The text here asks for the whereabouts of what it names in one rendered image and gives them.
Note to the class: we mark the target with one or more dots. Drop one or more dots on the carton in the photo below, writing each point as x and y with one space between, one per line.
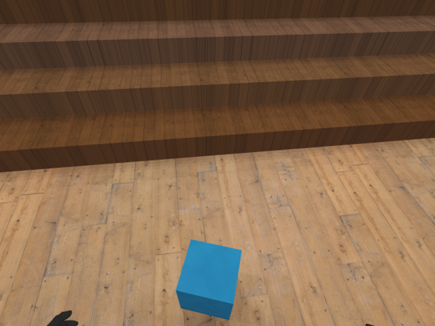
208 279

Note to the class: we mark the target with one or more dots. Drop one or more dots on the left robot hand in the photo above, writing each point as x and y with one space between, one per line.
59 320

